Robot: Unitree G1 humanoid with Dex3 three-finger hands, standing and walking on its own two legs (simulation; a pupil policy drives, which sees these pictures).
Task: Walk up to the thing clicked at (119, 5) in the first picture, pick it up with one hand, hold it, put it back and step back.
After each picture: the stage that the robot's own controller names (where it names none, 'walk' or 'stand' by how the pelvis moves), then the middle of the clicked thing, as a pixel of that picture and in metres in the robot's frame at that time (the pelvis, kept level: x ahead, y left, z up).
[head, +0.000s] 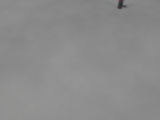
stand; (121, 0) +2.22 -0.48 -0.65
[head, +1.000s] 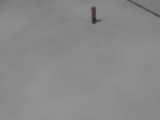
walk; (93, 15) +2.12 +0.03 -0.62
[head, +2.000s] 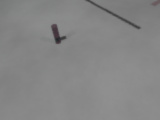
walk; (56, 34) +1.45 +0.46 -0.64
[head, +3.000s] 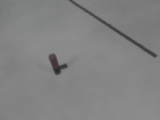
walk; (55, 64) +0.98 +0.41 -0.65
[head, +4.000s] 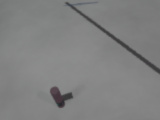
walk; (58, 97) +0.61 +0.33 -0.65
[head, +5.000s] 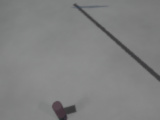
stand; (60, 112) +0.48 +0.28 -0.65
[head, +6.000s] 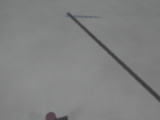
stand; out of the picture +0.44 +0.25 -0.65
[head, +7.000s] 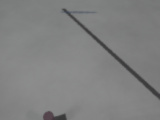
stand; out of the picture +0.42 +0.26 -0.66
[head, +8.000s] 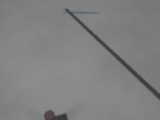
stand; out of the picture +0.43 +0.26 -0.66
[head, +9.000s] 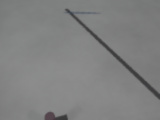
stand; out of the picture +0.42 +0.26 -0.66
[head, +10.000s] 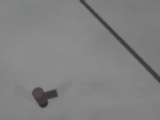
go down; (41, 98) +0.45 +0.27 -0.59
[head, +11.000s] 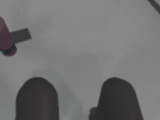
go down; (2, 39) +0.48 +0.33 -0.23
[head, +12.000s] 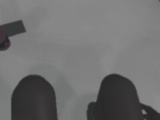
close in; out of the picture +0.48 +0.33 -0.23
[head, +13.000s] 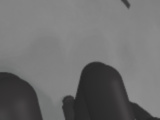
close in; out of the picture +0.45 +0.37 -0.16
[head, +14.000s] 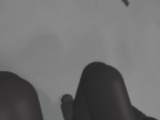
lift; out of the picture +0.43 +0.36 -0.16
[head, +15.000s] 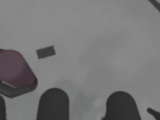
lift; (21, 76) +0.32 +0.23 -0.03
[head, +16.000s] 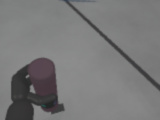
hold; (46, 89) +0.31 +0.15 +0.02
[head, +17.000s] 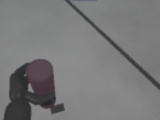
hold; (44, 88) +0.32 +0.16 +0.01
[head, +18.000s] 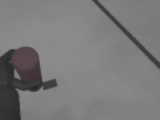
crouch; (30, 73) +0.37 +0.20 -0.04
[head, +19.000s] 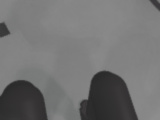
lower; out of the picture +0.49 +0.32 -0.07
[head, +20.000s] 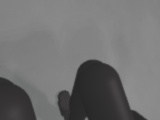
lower; out of the picture +0.45 +0.35 -0.16
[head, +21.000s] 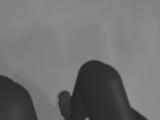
lower; out of the picture +0.44 +0.36 -0.16
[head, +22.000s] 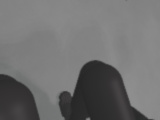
lower; out of the picture +0.44 +0.35 -0.17
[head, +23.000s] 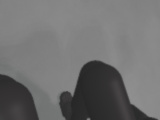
lower; out of the picture +0.43 +0.35 -0.17
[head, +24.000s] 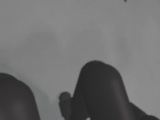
open; out of the picture +0.43 +0.36 -0.17
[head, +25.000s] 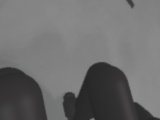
stand; out of the picture +0.43 +0.36 -0.17
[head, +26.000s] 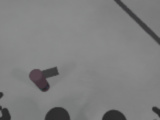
walk; (40, 81) +0.45 +0.27 -0.46
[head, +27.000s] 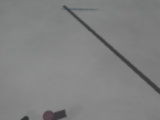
stand; out of the picture +0.42 +0.24 -0.60
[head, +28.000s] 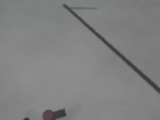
stand; out of the picture +0.42 +0.25 -0.60
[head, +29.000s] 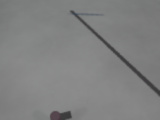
stand; out of the picture +0.44 +0.23 -0.65
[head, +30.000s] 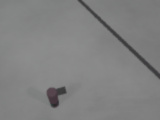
walk; (53, 98) +0.49 +0.20 -0.64
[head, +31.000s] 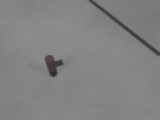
walk; (51, 66) +0.72 +0.30 -0.63
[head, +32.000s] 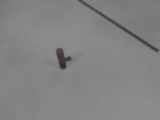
stand; (61, 59) +1.01 +0.33 -0.64
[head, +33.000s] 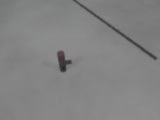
stand; (62, 62) +1.03 +0.28 -0.66
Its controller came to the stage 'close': yes
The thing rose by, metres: 0.67
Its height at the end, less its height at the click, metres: +0.00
